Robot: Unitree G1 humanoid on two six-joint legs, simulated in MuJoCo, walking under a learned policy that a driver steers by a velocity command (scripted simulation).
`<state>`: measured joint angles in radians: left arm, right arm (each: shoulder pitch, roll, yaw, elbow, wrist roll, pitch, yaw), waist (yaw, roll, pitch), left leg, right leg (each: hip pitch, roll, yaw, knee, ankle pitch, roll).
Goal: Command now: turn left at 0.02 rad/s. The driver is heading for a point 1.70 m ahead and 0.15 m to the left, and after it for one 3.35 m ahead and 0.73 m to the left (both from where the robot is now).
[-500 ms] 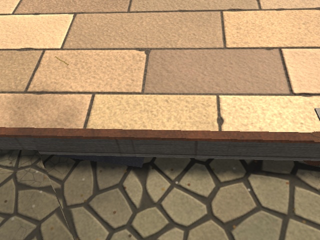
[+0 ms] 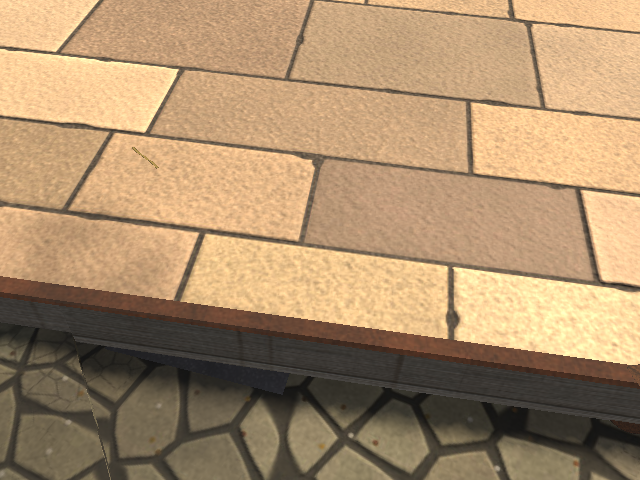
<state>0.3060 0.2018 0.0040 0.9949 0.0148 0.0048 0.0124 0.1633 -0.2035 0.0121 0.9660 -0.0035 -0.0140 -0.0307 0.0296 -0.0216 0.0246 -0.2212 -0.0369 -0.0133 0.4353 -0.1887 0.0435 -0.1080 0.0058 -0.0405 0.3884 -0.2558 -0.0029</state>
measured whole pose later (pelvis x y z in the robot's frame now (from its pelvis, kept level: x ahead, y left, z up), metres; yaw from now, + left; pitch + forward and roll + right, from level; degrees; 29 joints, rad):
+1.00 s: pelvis +0.01 +0.00 +0.00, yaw +0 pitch -2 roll +0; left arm 0.34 0.13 -0.01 1.17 0.02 0.00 0.04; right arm 0.27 -0.14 0.00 1.17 0.00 -0.01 -0.04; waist 0.00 -0.01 0.03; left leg -0.20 -0.05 -0.01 0.41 -0.19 0.04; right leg -0.11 -0.01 -0.02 0.41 -0.27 0.00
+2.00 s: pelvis +0.03 -0.01 +0.00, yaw +0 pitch -1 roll +0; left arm 0.40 0.12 0.02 1.15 0.02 -0.01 0.04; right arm 0.34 -0.12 -0.01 1.15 -0.02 -0.01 -0.03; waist 0.01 -0.01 0.00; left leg -0.24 -0.03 -0.02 0.56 -0.38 0.05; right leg -0.10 0.02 -0.02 0.46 -0.36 -0.04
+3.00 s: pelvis +0.48 -0.01 +0.00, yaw +0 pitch +0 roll +0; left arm 0.46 0.14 0.03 1.08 0.03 -0.10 0.01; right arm 0.11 -0.16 -0.03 0.97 -0.03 -0.04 0.01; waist 0.05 0.02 0.03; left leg -0.62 0.09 0.05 0.87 -0.16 0.03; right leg -0.01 0.09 -0.10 0.24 -0.24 -0.11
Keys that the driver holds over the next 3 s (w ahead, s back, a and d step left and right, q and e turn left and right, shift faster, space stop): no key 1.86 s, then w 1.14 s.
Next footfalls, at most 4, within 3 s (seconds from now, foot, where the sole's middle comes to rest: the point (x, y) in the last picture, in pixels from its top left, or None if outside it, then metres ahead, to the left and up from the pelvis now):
2.60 right None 0.45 -0.06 -0.78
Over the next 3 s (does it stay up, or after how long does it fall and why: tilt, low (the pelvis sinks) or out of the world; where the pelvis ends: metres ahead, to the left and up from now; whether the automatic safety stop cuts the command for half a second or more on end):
stays up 0.48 -0.01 0.00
